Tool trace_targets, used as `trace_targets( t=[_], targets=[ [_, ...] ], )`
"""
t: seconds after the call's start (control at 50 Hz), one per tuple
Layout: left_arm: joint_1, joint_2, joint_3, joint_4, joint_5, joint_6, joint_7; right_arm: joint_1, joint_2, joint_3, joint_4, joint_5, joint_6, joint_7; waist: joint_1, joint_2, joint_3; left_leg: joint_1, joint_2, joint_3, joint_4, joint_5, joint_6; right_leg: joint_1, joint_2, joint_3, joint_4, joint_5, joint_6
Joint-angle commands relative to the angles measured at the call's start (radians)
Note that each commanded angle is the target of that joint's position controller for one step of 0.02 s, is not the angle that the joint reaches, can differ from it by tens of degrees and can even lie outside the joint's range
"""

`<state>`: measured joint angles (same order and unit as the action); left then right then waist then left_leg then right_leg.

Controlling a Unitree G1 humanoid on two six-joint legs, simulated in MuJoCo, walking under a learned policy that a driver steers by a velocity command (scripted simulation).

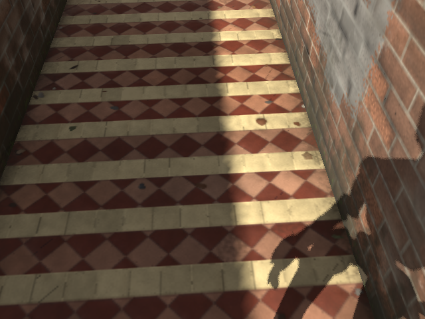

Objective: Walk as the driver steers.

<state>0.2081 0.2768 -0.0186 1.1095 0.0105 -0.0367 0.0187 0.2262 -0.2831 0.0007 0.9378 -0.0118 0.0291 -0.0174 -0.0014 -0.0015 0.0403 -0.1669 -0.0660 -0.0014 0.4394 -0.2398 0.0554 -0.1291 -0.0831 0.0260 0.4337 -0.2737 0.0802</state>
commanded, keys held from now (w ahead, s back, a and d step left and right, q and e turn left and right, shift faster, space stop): no key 0.08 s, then w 0.04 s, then no key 0.88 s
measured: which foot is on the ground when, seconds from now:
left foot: down 0.00-1.00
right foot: down 0.00-1.00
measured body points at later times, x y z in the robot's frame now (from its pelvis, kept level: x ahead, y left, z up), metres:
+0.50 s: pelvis +0.01 -0.01 +0.00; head +0.02 -0.02 +0.45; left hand +0.02 +0.24 -0.15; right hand +0.05 -0.28 -0.15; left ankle +0.00 +0.09 -0.74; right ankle -0.02 -0.17 -0.74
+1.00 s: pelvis +0.00 -0.02 +0.00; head +0.01 -0.02 +0.45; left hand -0.01 +0.23 -0.15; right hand +0.02 -0.27 -0.15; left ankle +0.00 +0.09 -0.74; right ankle -0.02 -0.17 -0.74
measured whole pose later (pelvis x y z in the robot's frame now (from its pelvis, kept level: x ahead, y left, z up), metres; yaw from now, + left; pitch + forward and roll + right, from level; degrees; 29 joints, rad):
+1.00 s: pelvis +0.00 -0.02 +0.00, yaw +1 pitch -2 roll +0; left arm 0.31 0.21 -0.03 1.11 0.01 -0.05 0.02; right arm 0.26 -0.22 -0.01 1.07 0.00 0.03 -0.04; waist -0.01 0.00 0.05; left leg -0.18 -0.05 -0.02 0.46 -0.25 0.03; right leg -0.15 -0.06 0.01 0.46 -0.29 0.05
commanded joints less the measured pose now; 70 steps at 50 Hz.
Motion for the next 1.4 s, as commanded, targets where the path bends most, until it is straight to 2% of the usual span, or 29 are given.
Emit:
trace_targets(
  t=[0.02,0.08,0.1,0.12,0.14,0.16,0.2,0.24,0.32,0.52,1.12,1.14,1.18,1.2,1.24,1.28,1.3,1.32,1.34,1.36,1.38,1.4],
  targets=[
    [0.031,0.121,0.019,-0.016,-0.001,-0.008,0.003,0.015,-0.124,-0.026,-0.031,0.001,-0.008,-0.004,0.000,0.000,-0.002,0.027,0.091,-0.109,-0.094,0.163,0.026,-0.063,0.013,-0.014,-0.051,0.123,-0.008],
    [0.039,0.115,0.018,-0.011,-0.001,-0.009,0.004,0.019,-0.120,-0.027,-0.022,0.001,-0.007,-0.005,-0.001,-0.002,0.000,0.027,0.089,-0.108,-0.093,0.162,0.026,-0.067,0.013,-0.016,-0.052,0.120,-0.008],
    [0.057,0.108,0.017,-0.005,-0.002,-0.008,0.004,0.032,-0.124,-0.029,-0.015,0.002,-0.005,-0.007,-0.002,0.005,-0.021,0.035,0.083,-0.108,-0.104,0.050,0.031,-0.064,0.029,-0.037,-0.035,0.046,-0.010],
    [0.058,0.104,0.018,-0.006,-0.008,-0.007,0.006,0.037,-0.139,-0.035,-0.013,0.009,-0.003,-0.010,-0.007,0.021,-0.017,0.023,0.082,-0.123,-0.119,-0.138,0.048,-0.085,0.053,-0.066,0.010,-0.060,-0.017],
    [0.042,0.090,0.015,-0.015,-0.006,-0.008,0.008,0.017,-0.129,-0.032,-0.020,0.009,-0.003,-0.012,-0.004,0.036,0.027,-0.024,0.103,-0.157,-0.146,-0.221,0.060,-0.115,0.051,-0.062,0.023,-0.067,-0.021],
    [0.038,0.079,0.012,-0.020,-0.003,-0.011,0.010,-0.003,-0.112,-0.026,-0.025,0.004,-0.007,-0.012,0.003,0.040,0.060,-0.069,0.114,-0.173,-0.160,-0.223,0.062,-0.113,0.040,-0.048,0.014,-0.037,-0.023],
    [0.060,0.088,0.012,-0.011,0.003,-0.021,0.007,0.000,-0.102,-0.023,-0.020,0.001,-0.018,-0.010,0.007,0.011,0.074,-0.069,0.089,-0.132,-0.120,-0.023,0.041,-0.094,0.024,-0.023,-0.019,0.072,-0.020],
    [0.085,0.105,0.013,0.000,0.002,-0.027,0.001,0.039,-0.110,-0.027,-0.006,0.004,-0.021,-0.008,-0.003,-0.020,0.022,0.008,0.067,-0.087,-0.059,0.185,0.025,-0.085,0.022,-0.019,-0.025,0.154,-0.017],
    [0.092,0.091,0.006,0.000,-0.003,-0.025,-0.007,0.055,-0.101,-0.026,0.010,0.008,-0.010,-0.008,-0.008,-0.024,-0.024,0.071,0.070,-0.077,-0.029,0.325,0.022,-0.071,0.021,-0.021,-0.027,0.204,-0.019],
    [0.113,0.074,0.002,-0.002,-0.003,-0.016,-0.003,0.056,-0.084,-0.029,0.046,0.008,0.000,-0.013,-0.004,-0.014,0.004,0.055,0.068,-0.075,-0.041,0.287,0.012,-0.074,0.028,-0.029,-0.039,0.167,-0.024],
    [0.204,0.023,0.002,-0.009,-0.006,-0.017,0.006,0.083,-0.029,-0.031,0.125,0.010,-0.002,-0.023,-0.007,-0.007,0.042,0.010,0.066,-0.077,-0.061,0.151,0.002,-0.117,0.039,-0.035,-0.049,0.059,-0.037],
    [0.223,0.015,0.002,-0.001,-0.006,-0.015,0.007,0.098,-0.024,-0.031,0.132,0.010,-0.001,-0.025,-0.009,-0.006,0.018,0.019,0.058,-0.071,-0.066,0.046,0.005,-0.109,0.052,-0.049,-0.041,-0.014,-0.040],
    [0.220,0.017,0.008,-0.010,-0.016,-0.013,0.015,0.107,-0.056,-0.045,0.131,0.025,0.000,-0.030,-0.013,0.019,0.040,-0.035,0.047,-0.082,-0.069,-0.330,0.036,-0.148,0.088,-0.083,0.032,-0.235,-0.068],
    [0.209,0.013,0.009,-0.023,-0.017,-0.016,0.018,0.111,-0.064,-0.050,0.124,0.030,-0.004,-0.030,-0.017,0.031,0.079,-0.081,0.068,-0.119,-0.086,-0.481,0.056,-0.197,0.090,-0.078,0.064,-0.325,-0.085],
    [0.181,-0.014,0.006,-0.050,-0.019,-0.038,0.015,0.152,-0.078,-0.060,0.119,0.041,-0.027,-0.025,-0.037,0.074,0.136,-0.089,0.168,-0.269,-0.143,-0.601,0.112,-0.303,0.085,-0.063,0.158,-0.318,-0.110],
    [0.163,-0.038,0.003,-0.071,-0.027,-0.063,0.004,0.198,-0.105,-0.072,0.118,0.045,-0.049,-0.016,-0.045,0.156,0.121,-0.073,0.299,-0.480,-0.235,-0.629,0.186,-0.323,0.078,-0.063,0.302,-0.207,-0.125],
    [0.173,-0.032,0.007,-0.074,-0.032,-0.072,-0.003,0.168,-0.109,-0.073,0.102,0.042,-0.058,-0.014,-0.026,0.160,0.127,-0.117,0.327,-0.521,-0.251,-0.600,0.202,-0.296,0.060,-0.040,0.332,-0.197,-0.142],
    [0.203,-0.032,0.009,-0.069,-0.036,-0.079,-0.009,0.112,-0.104,-0.071,0.079,0.043,-0.063,-0.012,0.009,0.159,0.130,-0.164,0.318,-0.488,-0.241,-0.553,0.190,-0.236,0.051,-0.036,0.285,-0.205,-0.163],
    [0.265,-0.038,0.010,-0.050,-0.037,-0.085,-0.014,0.042,-0.092,-0.068,0.052,0.051,-0.063,-0.008,0.058,0.145,0.132,-0.241,0.271,-0.395,-0.209,-0.500,0.153,-0.104,0.057,-0.047,0.148,-0.183,-0.183],
    [0.352,-0.029,0.019,-0.016,-0.030,-0.087,-0.014,-0.023,-0.074,-0.063,0.026,0.056,-0.061,-0.004,0.103,0.094,0.139,-0.338,0.188,-0.275,-0.116,-0.413,0.104,0.052,0.065,-0.027,0.004,-0.127,-0.189],
    [0.462,0.038,0.040,0.006,-0.014,-0.087,-0.011,-0.073,-0.015,-0.047,-0.005,0.038,-0.071,0.002,0.133,-0.065,0.092,-0.459,0.077,-0.124,0.162,-0.291,0.046,0.206,-0.068,0.196,-0.117,-0.201,-0.209],
    [0.563,0.188,0.083,0.025,-0.014,-0.094,-0.027,-0.084,0.030,-0.039,-0.049,0.039,-0.091,0.001,0.150,-0.336,0.085,-0.623,-0.019,0.010,0.430,-0.275,0.007,0.263,-0.279,0.605,-0.296,-0.395,-0.333]
  ],
)
Keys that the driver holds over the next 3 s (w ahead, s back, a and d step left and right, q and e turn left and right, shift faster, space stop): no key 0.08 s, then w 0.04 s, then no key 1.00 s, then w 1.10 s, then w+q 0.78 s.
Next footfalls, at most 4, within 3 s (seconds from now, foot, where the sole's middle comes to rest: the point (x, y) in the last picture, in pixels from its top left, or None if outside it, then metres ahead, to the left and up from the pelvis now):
1.84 left None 0.41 0.09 -0.78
2.34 right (260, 267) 0.69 -0.13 -0.78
2.88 left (166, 204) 0.95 0.21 -0.78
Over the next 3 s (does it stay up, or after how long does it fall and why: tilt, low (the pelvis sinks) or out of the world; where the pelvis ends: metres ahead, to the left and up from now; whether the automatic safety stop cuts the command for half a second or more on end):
stays up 0.87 0.11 -0.01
